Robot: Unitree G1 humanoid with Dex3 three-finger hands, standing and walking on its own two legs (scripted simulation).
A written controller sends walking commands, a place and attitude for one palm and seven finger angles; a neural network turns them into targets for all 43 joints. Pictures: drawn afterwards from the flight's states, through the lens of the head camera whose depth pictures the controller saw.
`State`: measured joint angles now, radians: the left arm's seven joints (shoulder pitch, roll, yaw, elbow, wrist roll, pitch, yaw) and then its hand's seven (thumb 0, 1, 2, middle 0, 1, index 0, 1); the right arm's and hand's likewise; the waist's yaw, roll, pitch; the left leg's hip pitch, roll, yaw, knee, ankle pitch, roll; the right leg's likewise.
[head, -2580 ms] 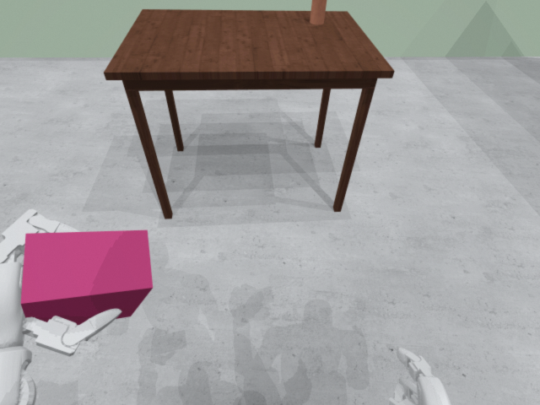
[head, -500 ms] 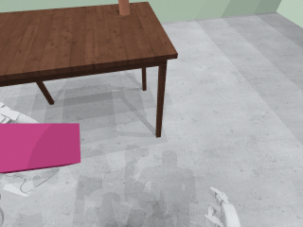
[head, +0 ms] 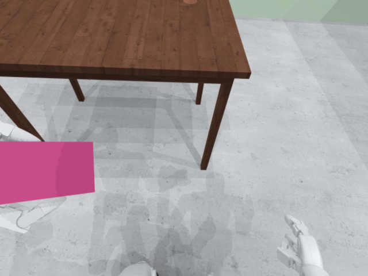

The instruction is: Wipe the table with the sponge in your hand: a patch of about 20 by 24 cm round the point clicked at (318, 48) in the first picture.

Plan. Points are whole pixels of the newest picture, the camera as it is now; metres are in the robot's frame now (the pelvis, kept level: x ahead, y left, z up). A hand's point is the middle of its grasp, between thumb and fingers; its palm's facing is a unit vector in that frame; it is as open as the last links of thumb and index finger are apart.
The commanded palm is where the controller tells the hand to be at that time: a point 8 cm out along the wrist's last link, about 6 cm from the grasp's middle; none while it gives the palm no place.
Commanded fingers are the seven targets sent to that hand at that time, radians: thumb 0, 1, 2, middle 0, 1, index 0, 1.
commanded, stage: turn to face it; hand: left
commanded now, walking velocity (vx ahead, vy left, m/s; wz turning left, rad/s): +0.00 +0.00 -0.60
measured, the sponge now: (52, 172) +0.24 +0.21 +0.17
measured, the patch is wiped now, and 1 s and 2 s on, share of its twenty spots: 0.00 0.00 0.00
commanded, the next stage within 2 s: take the last steps up to it in 0.90 s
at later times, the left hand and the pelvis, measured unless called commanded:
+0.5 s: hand (123, 167) +0.25 +0.11 +0.18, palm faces +0.23 -0.87 -0.43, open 10.8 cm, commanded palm +0.20 +0.17 +0.20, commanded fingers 0.00 0.10 1.30 -1.20 -1.60 -1.20 -1.60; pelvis -0.01 -0.08 +0.02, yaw -9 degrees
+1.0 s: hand (130, 185) +0.22 +0.09 +0.19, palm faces +0.13 -0.89 -0.44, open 10.8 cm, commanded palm +0.19 +0.14 +0.20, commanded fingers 0.00 0.10 1.30 -1.20 -1.60 -1.20 -1.60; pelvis -0.05 -0.08 +0.02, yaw -18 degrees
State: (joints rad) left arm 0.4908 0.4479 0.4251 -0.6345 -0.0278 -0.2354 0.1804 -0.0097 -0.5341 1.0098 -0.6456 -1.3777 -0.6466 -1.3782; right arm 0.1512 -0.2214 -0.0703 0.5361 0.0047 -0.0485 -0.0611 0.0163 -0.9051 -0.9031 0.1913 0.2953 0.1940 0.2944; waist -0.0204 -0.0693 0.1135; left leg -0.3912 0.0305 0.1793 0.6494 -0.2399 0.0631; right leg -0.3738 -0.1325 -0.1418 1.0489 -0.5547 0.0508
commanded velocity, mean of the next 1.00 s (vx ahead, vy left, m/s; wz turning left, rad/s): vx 0.01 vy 0.00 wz -0.39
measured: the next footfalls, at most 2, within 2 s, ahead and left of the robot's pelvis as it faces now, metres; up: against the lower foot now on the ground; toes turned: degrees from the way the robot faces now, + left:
right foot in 0.32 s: +0.06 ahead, -0.14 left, +0.00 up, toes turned -10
left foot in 0.84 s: +0.01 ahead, +0.05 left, +0.00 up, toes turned -13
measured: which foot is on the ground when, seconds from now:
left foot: down 0.00-0.34, up 0.36-0.82, down 0.84-1.00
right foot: up 0.00-0.30, down 0.32-0.86, up 0.88-1.00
